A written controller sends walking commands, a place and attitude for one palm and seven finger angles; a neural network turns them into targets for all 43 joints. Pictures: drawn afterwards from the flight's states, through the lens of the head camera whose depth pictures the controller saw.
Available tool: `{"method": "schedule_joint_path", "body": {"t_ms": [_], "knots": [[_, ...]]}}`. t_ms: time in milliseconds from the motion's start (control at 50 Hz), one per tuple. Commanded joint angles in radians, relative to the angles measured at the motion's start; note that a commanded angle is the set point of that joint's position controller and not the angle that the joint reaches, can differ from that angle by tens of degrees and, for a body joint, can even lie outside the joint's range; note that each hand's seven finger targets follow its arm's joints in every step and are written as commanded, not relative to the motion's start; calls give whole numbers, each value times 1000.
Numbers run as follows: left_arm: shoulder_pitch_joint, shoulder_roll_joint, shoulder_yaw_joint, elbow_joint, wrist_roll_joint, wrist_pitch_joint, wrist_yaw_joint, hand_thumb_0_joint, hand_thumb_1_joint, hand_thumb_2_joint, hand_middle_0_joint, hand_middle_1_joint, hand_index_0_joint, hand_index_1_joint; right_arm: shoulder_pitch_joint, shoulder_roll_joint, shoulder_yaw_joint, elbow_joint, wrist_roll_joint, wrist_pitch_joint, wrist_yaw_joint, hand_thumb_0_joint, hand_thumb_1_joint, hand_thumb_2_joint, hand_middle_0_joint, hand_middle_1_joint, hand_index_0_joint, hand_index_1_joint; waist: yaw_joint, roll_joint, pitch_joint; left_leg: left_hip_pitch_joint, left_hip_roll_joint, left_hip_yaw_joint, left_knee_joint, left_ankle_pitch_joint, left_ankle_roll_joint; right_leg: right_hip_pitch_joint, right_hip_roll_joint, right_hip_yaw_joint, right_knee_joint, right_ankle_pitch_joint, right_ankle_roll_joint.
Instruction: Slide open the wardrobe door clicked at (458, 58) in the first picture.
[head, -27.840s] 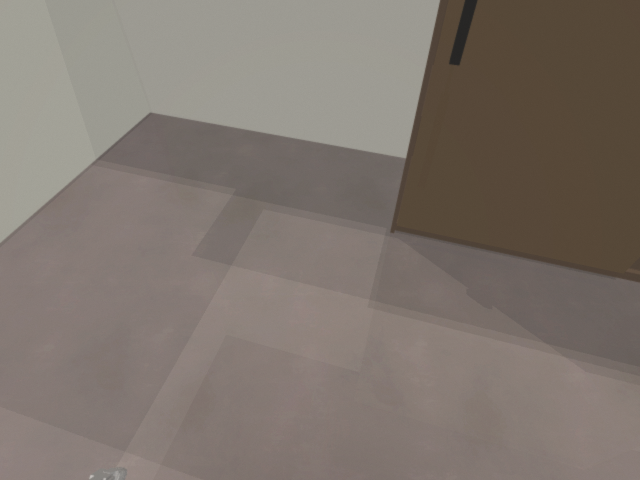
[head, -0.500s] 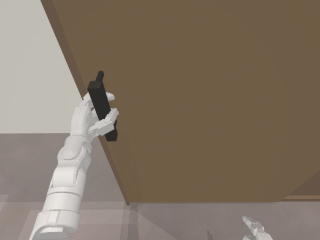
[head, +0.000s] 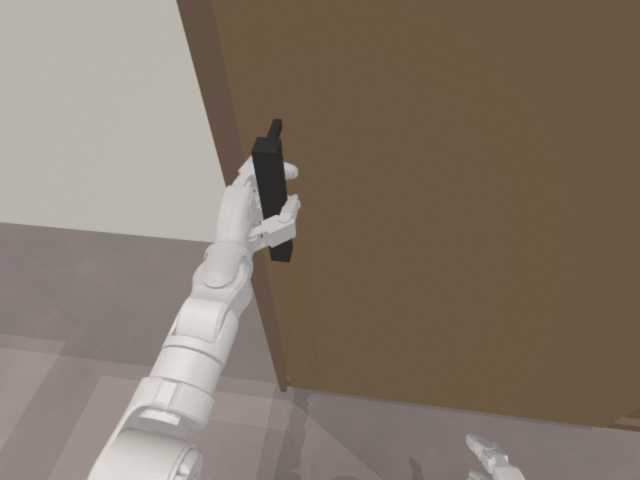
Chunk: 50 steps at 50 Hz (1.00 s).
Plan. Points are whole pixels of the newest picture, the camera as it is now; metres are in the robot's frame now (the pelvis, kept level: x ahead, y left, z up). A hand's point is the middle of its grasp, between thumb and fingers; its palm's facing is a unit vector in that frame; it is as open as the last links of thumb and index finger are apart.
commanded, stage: step sideways, sliding the door along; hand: left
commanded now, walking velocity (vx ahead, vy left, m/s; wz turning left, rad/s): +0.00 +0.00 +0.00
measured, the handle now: (279, 194) +0.44 +0.11 +0.12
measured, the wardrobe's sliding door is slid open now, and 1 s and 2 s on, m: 0.02 0.11 0.51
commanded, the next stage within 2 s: none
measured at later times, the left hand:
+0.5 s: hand (322, 225) +0.39 +0.04 +0.12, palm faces +0.03 -0.99 -0.14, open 6.5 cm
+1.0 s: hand (372, 226) +0.39 -0.02 +0.12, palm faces +0.23 -0.97 -0.09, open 6.4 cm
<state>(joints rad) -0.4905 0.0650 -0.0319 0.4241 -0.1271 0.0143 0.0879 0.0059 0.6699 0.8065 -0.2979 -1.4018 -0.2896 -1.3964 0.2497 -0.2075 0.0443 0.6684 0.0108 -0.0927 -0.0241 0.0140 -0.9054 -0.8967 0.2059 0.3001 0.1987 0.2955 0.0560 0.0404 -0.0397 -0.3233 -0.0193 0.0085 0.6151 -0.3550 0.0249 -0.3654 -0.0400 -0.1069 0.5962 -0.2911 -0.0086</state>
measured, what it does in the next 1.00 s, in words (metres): steps to the right: right foot, then left foot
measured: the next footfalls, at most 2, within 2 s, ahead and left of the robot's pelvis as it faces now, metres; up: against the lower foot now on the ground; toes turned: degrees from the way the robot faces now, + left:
right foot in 0.86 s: +0.05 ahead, -0.33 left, +0.00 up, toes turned -9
left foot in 0.98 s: +0.04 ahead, -0.03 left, +0.00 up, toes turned +6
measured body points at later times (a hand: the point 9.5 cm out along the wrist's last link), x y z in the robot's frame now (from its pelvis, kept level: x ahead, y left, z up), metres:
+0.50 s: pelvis -0.01 -0.06 +0.00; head +0.03 -0.08 +0.44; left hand +0.38 +0.10 +0.13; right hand +0.13 -0.31 -0.13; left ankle -0.03 +0.07 -0.69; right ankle +0.00 -0.14 -0.73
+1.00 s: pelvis -0.01 -0.18 -0.02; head +0.05 -0.19 +0.43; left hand +0.37 +0.03 +0.13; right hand +0.16 -0.41 -0.14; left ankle +0.00 -0.03 -0.73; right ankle +0.01 -0.32 -0.72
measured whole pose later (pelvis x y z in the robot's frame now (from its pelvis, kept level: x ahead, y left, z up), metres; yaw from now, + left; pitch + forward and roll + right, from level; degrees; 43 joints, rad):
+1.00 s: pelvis -0.01 -0.18 -0.02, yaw +1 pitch -2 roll -2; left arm -0.55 0.20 0.06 0.31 -0.10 0.00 0.17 -0.02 0.68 0.83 -0.41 -1.40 -0.22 -1.40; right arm 0.13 -0.22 0.00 0.70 0.04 -0.01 -0.10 0.01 -0.90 -0.90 0.21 0.30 0.20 0.30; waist 0.08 0.06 0.19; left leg -0.34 0.13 0.04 0.74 -0.33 -0.02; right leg -0.38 -0.08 -0.11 0.83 -0.38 0.03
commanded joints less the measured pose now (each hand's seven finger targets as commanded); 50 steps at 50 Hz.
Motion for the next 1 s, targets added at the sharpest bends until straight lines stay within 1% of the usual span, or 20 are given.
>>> {"method": "schedule_joint_path", "body": {"t_ms": [0, 40, 60, 100, 200, 260, 340, 400, 520, 540, 580, 600, 660, 780, 800, 840, 860, 920, 960, 980], "knots": [[-541, -180, -231, -256, 17, -82, -67, 0, 900, 900, -450, -1400, -450, -1400, -38, -111, -50, -120, 2, -53, 5, 0, -900, -900, 200, 300, 200, 300, -122, -32, -309, 192, 53, -74, -67, 410, -50, 14, 44, 34, -20, 270, -29], [-607, -151, -215, -247, 18, -87, -52, 0, 900, 900, -450, -1400, -450, -1400, -35, -118, -49, -110, 2, -51, 2, 0, -900, -900, 200, 300, 200, 300, -132, -65, -310, 180, 52, -75, -70, 387, -45, 25, 43, 36, -26, 267, -27], [-574, 350, 147, -231, 64, -144, 7, 0, 900, 900, -450, -1400, -450, -1400, -67, -169, -66, -107, 18, -10, -45, 0, -900, -900, 200, 300, 200, 300, -75, -80, -281, 121, 138, -97, -123, 266, 30, 118, -7, 106, -37, 199, -3], [-486, 109, -54, -231, 52, -166, -18, 0, 900, 900, -450, -1400, -450, -1400, -110, -121, -49, -130, 20, 22, -69, 0, -900, -900, 200, 300, 200, 300, -87, -60, -229, 123, 164, -108, -154, 214, 43, 124, -19, 93, -30, 195, 9], [-497, 126, -40, -258, 45, -167, -24, 0, 900, 900, -450, -1400, -450, -1400, -135, -115, -68, -136, -2, 63, -95, 0, -900, -900, 200, 300, 200, 300, -96, 103, -196, 279, 389, -318, -208, 320, 166, -110, 27, 108, 256, -143, 10], [-475, 154, -8, -292, 36, -154, -17, 0, 900, 900, -450, -1400, -450, -1400, -136, -118, -72, -141, 0, 77, -93, 0, -900, -900, 200, 300, 200, 300, -91, 63, -168, 352, 411, -284, -123, 563, 172, -131, 23, 118, 197, -149, 0], [-409, 189, 15, -306, 63, -142, -32, 0, 900, 900, -450, -1400, -450, -1400, -147, -131, -83, -159, 7, 80, -87, 0, -900, -900, 200, 300, 200, 300, -79, -11, -209, 143, 255, -17, 73, 469, 35, 215, -36, 136, -99, 342, -34], [-327, 268, 86, -284, 68, -136, -24, 0, 900, 900, -450, -1400, -450, -1400, -151, -106, -94, -153, 17, 78, -94, 0, -900, -900, 200, 300, 200, 300, -39, -300, -205, -166, 48, 38, 378, -185, -39, 393, -240, 407, -159, 762, -173], [-404, 222, 64, -377, 71, -171, -9, 0, 900, 900, -450, -1400, -450, -1400, -146, -78, -63, -137, -8, 73, -111, 0, -900, -900, 200, 300, 200, 300, -60, -155, -276, 93, 98, 98, -26, 63, -33, 286, -150, 214, -38, 618, -124], [-400, 230, 64, -381, 62, -175, -3, 0, 900, 900, -450, -1400, -450, -1400, -129, -96, -70, -127, -3, 75, -116, 0, -900, -900, 200, 300, 200, 300, -79, -109, -293, 278, 162, 59, -182, 202, -12, 156, -118, 166, 51, 474, -76], [-427, 178, 23, -420, 38, -180, -8, 0, 900, 900, -450, -1400, -450, -1400, -162, -125, -85, -156, 10, 81, -96, 0, -900, -900, 200, 300, 200, 300, -72, 231, -313, 515, 574, -412, -255, 569, 200, -202, 48, 142, 461, -223, 31], [-442, 175, 27, -402, 48, -175, -10, 0, 900, 900, -450, -1400, -450, -1400, -185, -101, -79, -155, 21, 87, -81, 0, -900, -900, 200, 300, 200, 300, -60, 133, -253, 484, 599, -417, -245, 567, 231, -252, 8, 213, 546, -218, 12], [-464, 201, 36, -429, 57, -162, -5, 0, 900, 900, -450, -1400, -450, -1400, -185, -126, -94, -128, 21, 98, -73, 0, -900, -900, 200, 300, 200, 300, -71, 140, -180, 452, 565, -282, -194, 584, 200, -300, -58, 206, 463, -185, 14], [-473, 88, -79, -402, 51, -148, -20, 0, 900, 900, -450, -1400, -450, -1400, -177, -130, -82, -180, 47, 69, -63, 0, -900, -900, 200, 300, 200, 300, -75, 211, -235, 218, 350, 40, -48, 432, 45, 175, 36, -30, 6, -4, 26], [-482, 92, -84, -406, 56, -147, -17, 0, 900, 900, -450, -1400, -450, -1400, -188, -114, -74, -184, 56, 62, -61, 0, -900, -900, 200, 300, 200, 300, -64, 132, -238, 154, 297, 64, 50, 344, 15, 254, 20, -14, -100, 81, 16], [-503, 132, -96, -408, 73, -133, 3, 0, 900, 900, -450, -1400, -450, -1400, -221, -56, -52, -181, 59, 45, -68, 0, -900, -900, 200, 300, 200, 300, -66, -291, -227, -134, 89, 114, 348, -155, -60, 355, -252, 293, -212, 486, -115], [-486, 122, -104, -405, 76, -129, 11, 0, 900, 900, -450, -1400, -450, -1400, -211, -64, -60, -152, 51, 37, -76, 0, -900, -900, 200, 300, 200, 300, -44, -315, -220, -153, 71, 53, 441, -243, -53, 335, -280, 282, -176, 569, -154], [-552, 68, -134, -460, 65, -144, 4, 0, 900, 900, -450, -1400, -450, -1400, -156, -77, -66, -97, 31, 27, -84, 0, -900, -900, 200, 300, 200, 300, -109, -253, -239, 68, 120, 57, 22, -22, -34, 269, -195, 112, 119, 752, -108], [-567, -17, -195, -526, 34, -169, -15, 0, 900, 900, -450, -1400, -450, -1400, -173, -149, -100, -134, 19, 39, -64, 0, -900, -900, 200, 300, 200, 300, -100, 309, -301, 569, 545, -432, -190, 869, 143, -304, 11, 50, 557, -247, 42], [-578, -32, -204, -486, 54, -178, -23, 0, 900, 900, -450, -1400, -450, -1400, -205, -131, -97, -139, 32, 44, -27, 0, -900, -900, 200, 300, 200, 300, -89, 164, -295, 503, 574, -445, -200, 652, 178, -292, -36, 162, 650, -242, 9]]}}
